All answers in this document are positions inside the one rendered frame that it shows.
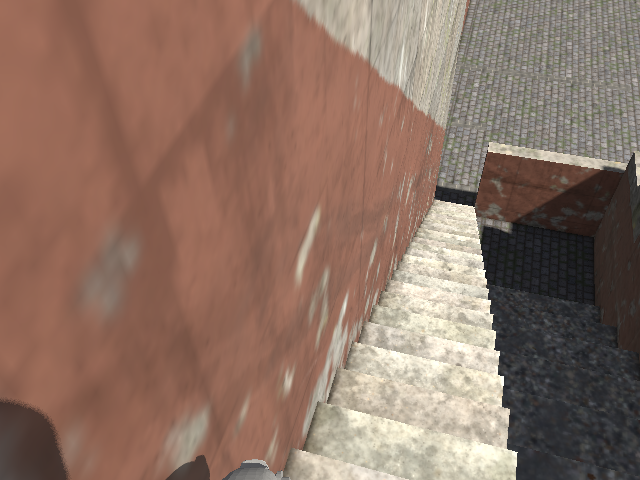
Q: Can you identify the left robot shin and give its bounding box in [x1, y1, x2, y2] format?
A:
[222, 459, 269, 480]

